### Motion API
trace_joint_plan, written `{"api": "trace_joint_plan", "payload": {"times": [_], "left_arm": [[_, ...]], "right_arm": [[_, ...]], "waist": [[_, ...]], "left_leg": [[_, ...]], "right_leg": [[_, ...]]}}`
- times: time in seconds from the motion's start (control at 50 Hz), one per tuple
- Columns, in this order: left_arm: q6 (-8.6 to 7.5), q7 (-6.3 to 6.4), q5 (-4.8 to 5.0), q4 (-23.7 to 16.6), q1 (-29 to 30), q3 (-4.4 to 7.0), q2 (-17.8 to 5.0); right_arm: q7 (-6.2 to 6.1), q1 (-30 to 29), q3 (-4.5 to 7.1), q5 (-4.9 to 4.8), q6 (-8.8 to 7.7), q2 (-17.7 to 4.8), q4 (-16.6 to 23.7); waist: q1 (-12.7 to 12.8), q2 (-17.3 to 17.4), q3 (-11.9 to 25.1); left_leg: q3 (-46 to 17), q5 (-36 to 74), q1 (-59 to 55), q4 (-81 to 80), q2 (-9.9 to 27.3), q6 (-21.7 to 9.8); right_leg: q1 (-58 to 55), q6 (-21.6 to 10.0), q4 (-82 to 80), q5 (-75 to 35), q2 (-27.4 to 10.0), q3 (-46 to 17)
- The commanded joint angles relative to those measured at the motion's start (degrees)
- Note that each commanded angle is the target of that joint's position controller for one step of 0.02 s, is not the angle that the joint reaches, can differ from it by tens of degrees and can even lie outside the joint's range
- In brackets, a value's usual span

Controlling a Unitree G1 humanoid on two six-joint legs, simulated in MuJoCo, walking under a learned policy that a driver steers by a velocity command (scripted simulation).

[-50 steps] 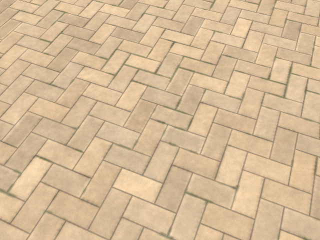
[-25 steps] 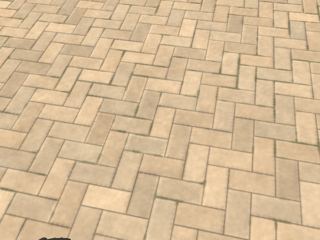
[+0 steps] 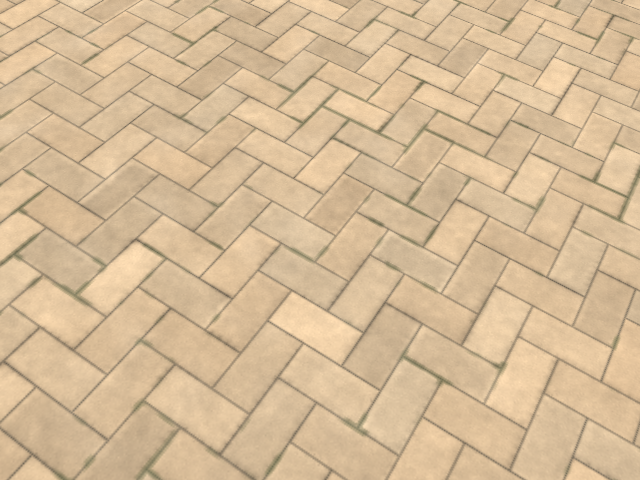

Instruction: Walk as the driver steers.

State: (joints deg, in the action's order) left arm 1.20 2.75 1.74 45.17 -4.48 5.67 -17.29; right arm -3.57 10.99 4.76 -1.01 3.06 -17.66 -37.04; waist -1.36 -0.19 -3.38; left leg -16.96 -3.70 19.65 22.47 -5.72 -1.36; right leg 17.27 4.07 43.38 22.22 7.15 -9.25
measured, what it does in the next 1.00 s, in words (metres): walks ahead: right foot, then left foot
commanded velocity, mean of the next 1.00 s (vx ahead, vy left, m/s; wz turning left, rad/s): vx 0.36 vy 0.00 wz -0.10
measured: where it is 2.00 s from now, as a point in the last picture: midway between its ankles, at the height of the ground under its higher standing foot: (377, 285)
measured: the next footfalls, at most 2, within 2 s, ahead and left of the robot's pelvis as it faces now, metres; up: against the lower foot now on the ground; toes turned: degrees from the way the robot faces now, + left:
right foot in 0.12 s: -0.01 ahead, -0.12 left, +0.00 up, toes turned +16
left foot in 0.50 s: -0.08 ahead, +0.14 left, +0.00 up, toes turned +10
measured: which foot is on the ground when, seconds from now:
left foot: down 0.00-0.10, up 0.12-0.48, down 0.50-0.96, up 0.98-1.00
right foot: up 0.00-0.10, down 0.12-0.50, up 0.52-0.94, down 0.96-1.00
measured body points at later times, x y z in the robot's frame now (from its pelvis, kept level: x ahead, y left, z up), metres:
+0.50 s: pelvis -0.05 +0.01 -0.01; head -0.02 +0.01 +0.44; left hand -0.05 +0.29 -0.13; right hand +0.19 -0.19 -0.10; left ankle -0.12 +0.13 -0.75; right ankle -0.05 -0.13 -0.75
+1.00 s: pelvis +0.20 -0.03 -0.06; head +0.24 -0.03 +0.39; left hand +0.45 +0.19 -0.14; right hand +0.13 -0.29 -0.19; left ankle -0.07 +0.15 -0.66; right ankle +0.29 -0.08 -0.75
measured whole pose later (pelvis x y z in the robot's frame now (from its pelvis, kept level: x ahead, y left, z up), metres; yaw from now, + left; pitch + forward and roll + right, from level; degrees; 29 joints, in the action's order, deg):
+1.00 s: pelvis +0.20 -0.03 -0.06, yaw -11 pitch +2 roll +0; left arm 0.3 -3.8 -1.4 37.0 -4.9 3.4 -18.5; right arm -0.2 25.4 2.0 2.3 -2.8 -14.9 -48.4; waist -1.4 -0.4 -2.6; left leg 8.8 -22.6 -1.9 57.3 7.6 2.7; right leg 34.0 -11.0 46.3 15.1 4.9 7.8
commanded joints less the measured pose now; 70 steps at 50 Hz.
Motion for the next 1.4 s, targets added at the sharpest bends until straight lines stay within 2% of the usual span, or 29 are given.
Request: {"api": "trace_joint_plan", "payload": {"times": [0.02,0.1,0.12,0.14,0.16,0.2,0.26,0.32,0.38,0.46,0.5,0.52,0.54,0.56,0.62,0.64,0.72,0.82,0.86,0.92,0.96,0.98,1.0,1.04,1.1,1.2,1.32,1.36,1.4], "left_arm": [[-1.71,-1.09,0.28,-1.6,-3.9,1.05,-4.1],[-2.10,-1.35,-0.17,2.0,-13.8,2.45,-7.5],[-1.76,-1.27,-0.33,1.2,-11.6,2.79,-9.2],[-1.77,-1.31,-2.99,-1.5,-5.1,2.39,-12.1],[-2.57,-1.39,-5.27,-3.1,0.4,2.05,-10.8],[-2.79,0.38,-3.32,-6.0,7.1,0.12,-4.7],[-2.09,1.51,-2.32,-6.1,1.3,-1.05,-4.9],[-1.41,0.30,-2.28,-3.5,-9.4,-0.73,-7.3],[-1.94,-1.70,-1.80,-3.8,-5.4,-1.93,-5.5],[-1.47,-2.53,1.12,-2.6,-10.8,-0.10,-11.8],[-3.15,-2.98,0.23,-4.6,-5.7,-2.11,-5.4],[-4.77,-3.51,0.52,-8.2,-2.9,-3.64,1.1],[-5.88,-3.16,1.74,-10.6,1.6,-2.75,-2.5],[-5.90,-3.21,2.12,-10.3,0.6,-1.83,-4.7],[-4.79,-3.68,0.43,-7.6,-5.2,-1.11,-4.6],[-2.37,-6.20,-6.51,-7.4,-2.1,-0.71,-5.0],[-0.36,-8.76,-3.73,-9.3,-0.3,-0.92,-2.9],[-0.49,-10.02,-4.28,-12.5,8.4,-2.31,-2.1],[-0.37,-9.75,-4.00,-13.9,9.9,-3.17,-1.0],[-0.57,-7.61,-3.00,-11.4,-3.3,-1.93,-4.4],[-1.34,-5.73,-3.44,-4.7,-24.3,1.54,-11.2],[-0.48,-4.99,-2.92,-5.5,-18.1,3.39,-18.1],[-0.20,-5.16,-2.97,-7.9,-19.6,3.82,-19.6],[-1.28,-3.66,-3.54,-4.2,-19.4,2.04,-13.0],[-4.65,-3.08,-3.82,-4.5,-12.5,-0.89,-6.1],[-8.04,-4.57,-2.90,-0.4,-19.4,-1.55,-5.3],[-9.87,-2.85,-2.50,1.4,-19.4,-3.24,-5.0],[-9.20,-0.83,-2.82,1.0,-17.5,-2.53,-7.7],[-7.29,0.88,-3.66,-0.5,-12.9,-1.63,-10.1]], "right_arm": [[0.05,-0.2,3.64,-0.23,0.05,-11.0,4.7],[0.42,-2.3,3.74,-1.66,-0.27,-10.2,6.8],[0.68,2.6,3.32,-1.77,0.02,-7.6,5.4],[0.85,3.3,3.56,-2.20,-0.12,-7.1,6.4],[1.37,-0.8,4.98,-1.27,-0.74,-12.7,8.0],[1.73,3.6,5.04,0.66,-0.20,-12.9,4.8],[2.26,3.0,2.76,0.43,0.11,-8.3,6.0],[1.82,-2.5,0.74,0.23,-0.96,-5.2,8.8],[1.77,-1.4,-1.30,1.72,-1.30,-0.8,8.1],[1.80,2.4,0.46,-0.83,-2.33,-5.2,5.6],[1.19,14.1,1.44,-1.45,-3.53,-7.7,2.7],[0.98,21.6,2.84,0.20,-3.82,-13.6,0.9],[1.84,20.0,3.22,1.80,-5.35,-13.9,0.4],[2.04,14.5,1.68,2.02,-7.15,-9.0,1.5],[2.47,8.4,0.22,0.67,-9.11,-3.7,2.1],[2.73,10.4,-0.13,3.99,-7.94,-5.1,0.3],[3.36,11.0,-0.49,3.35,-8.59,-3.6,-2.0],[2.47,14.1,-0.22,3.52,-9.05,-5.0,-6.1],[2.24,15.0,-0.22,3.52,-8.68,-6.1,-7.8],[1.82,14.9,0.58,3.95,-6.80,-11.1,-8.9],[2.36,12.7,0.63,3.84,-6.62,-11.8,-7.3],[4.00,11.8,-1.34,2.56,-7.60,-2.8,-2.3],[4.32,5.9,-1.48,2.83,-9.24,-6.3,1.7],[3.97,4.5,-2.33,1.72,-10.17,-5.0,0.6],[4.89,10.3,-3.28,3.41,-6.78,-2.8,-3.6],[6.00,-1.7,-3.38,1.11,-4.79,-1.5,-2.2],[7.58,-5.2,-4.12,1.03,-6.32,-0.8,-2.9],[7.32,0.8,-3.55,1.68,-5.78,-3.2,-5.5],[6.72,19.4,-1.56,2.72,-5.38,-7.7,-11.1]], "waist": [[0.5,14.3,6.0],[4.1,12.9,7.4],[0.8,2.2,10.0],[-1.6,-13.3,8.0],[-1.7,-15.9,1.9],[-3.6,-8.2,1.3],[0.0,-3.8,1.0],[5.1,-6.3,1.9],[2.6,-9.0,3.8],[2.0,-10.2,2.0],[-5.4,-4.9,4.5],[-7.8,10.1,8.7],[-8.2,11.8,3.2],[-5.2,11.1,-1.4],[-1.6,10.6,-2.4],[-1.7,4.6,-2.0],[-0.2,7.6,-5.0],[-2.2,5.0,-8.1],[-1.7,5.1,-7.7],[6.4,8.8,4.2],[15.4,4.8,15.5],[7.3,-15.9,15.6],[9.9,-7.2,22.5],[5.9,2.3,7.8],[-0.7,2.1,2.8],[3.1,0.1,-6.4],[1.8,-2.6,-1.5],[-1.9,-5.5,3.0],[-11.4,-5.3,10.3]], "left_leg": [[-19.7,-25.2,-7.3,-11.3,10.2,-5.6],[-17.5,-27.8,1.3,-8.5,4.1,0.0],[-10.6,-29.6,5.5,6.0,-0.6,0.6],[0.7,-28.7,12.8,22.1,-7.3,2.0],[4.1,-26.0,17.9,33.1,-0.7,4.1],[5.9,-17.5,14.6,45.1,0.2,4.7],[9.7,-14.5,18.5,53.2,2.6,6.4],[8.4,-18.3,20.9,41.8,3.0,7.8],[12.6,-22.4,5.7,21.2,6.6,7.4],[19.3,-13.9,-10.5,-0.8,1.5,4.8],[9.3,-15.6,-33.7,-3.6,12.3,-0.9],[-7.7,-34.3,-41.3,-6.4,26.1,-6.7],[-18.9,-42.8,-31.3,-12.1,31.8,-11.7],[-14.8,-42.1,-28.3,-13.2,29.1,-10.3],[1.5,-25.5,-24.9,-14.8,23.2,-5.9],[6.9,-23.3,-19.1,-17.1,21.4,-5.3],[17.8,-14.6,-15.6,-18.7,20.0,-3.7],[27.1,-5.6,-20.7,-21.0,20.7,-3.3],[31.4,15.3,-24.3,-16.9,20.8,-2.8],[33.3,64.6,-28.5,7.6,23.0,-2.4],[31.7,46.1,-9.2,40.0,21.1,-1.3],[29.0,-18.0,20.4,63.5,7.2,3.1],[14.8,-17.9,27.0,70.6,5.0,2.3],[14.5,-11.1,26.4,63.1,11.8,0.3],[13.6,-10.5,14.8,53.9,16.0,-0.3],[15.7,0.3,23.5,39.2,12.6,-1.8],[26.9,16.0,11.8,18.0,4.1,-5.4],[29.1,14.4,5.2,15.6,0.1,-6.0],[28.1,10.8,-12.8,13.2,-3.7,-7.4]], "right_leg": [[-1.7,-1.5,-10.5,0.3,1.2,0.7],[-17.2,-5.0,-28.9,-8.5,-3.8,1.9],[-21.3,-6.8,-28.7,-4.3,-13.8,-6.7],[-13.3,-13.5,-31.6,-4.6,-24.9,-19.4],[-3.9,-17.8,-35.5,-3.0,-29.2,-20.5],[-2.1,-13.6,-31.6,-7.1,-20.7,-7.2],[-6.0,-14.8,-28.6,-17.5,-18.6,-0.5],[-16.4,-18.3,-26.3,-23.7,-19.5,-3.5],[-11.9,-17.0,-25.2,-25.9,-17.7,-0.8],[-2.6,-16.1,-26.9,3.4,-16.3,-7.9],[17.5,-10.1,-17.2,13.7,-12.2,-7.2],[31.3,-5.4,1.4,11.9,-5.1,5.6],[37.3,-5.5,12.2,11.0,-9.1,2.8],[39.1,-6.3,18.3,5.1,-10.9,1.1],[39.1,-5.2,25.5,-7.4,-13.0,2.2],[34.8,-5.1,28.0,-8.2,-11.0,7.1],[35.9,-4.9,28.1,-15.5,-11.9,7.1],[32.9,-8.8,10.6,-17.5,-12.5,14.6],[27.8,-12.2,4.0,-13.1,-10.5,18.7],[8.2,-16.8,2.6,-1.8,-1.5,22.9],[-24.8,-19.1,-5.0,1.4,-0.4,13.2],[-39.9,-24.6,-17.8,20.1,-16.5,-20.6],[-41.4,-28.1,-26.8,22.9,-21.9,-39.9],[-25.3,-23.0,-29.2,6.4,-21.9,-26.3],[-6.0,-18.9,-31.9,-1.3,-16.0,-10.8],[-6.1,-9.8,-38.8,-26.1,-10.9,6.5],[-16.5,-3.5,-38.7,-70.5,-11.7,19.1],[-23.4,-2.0,-29.3,-89.0,-13.7,20.8],[-20.5,-0.5,-1.8,-95.7,-14.6,20.2]]}}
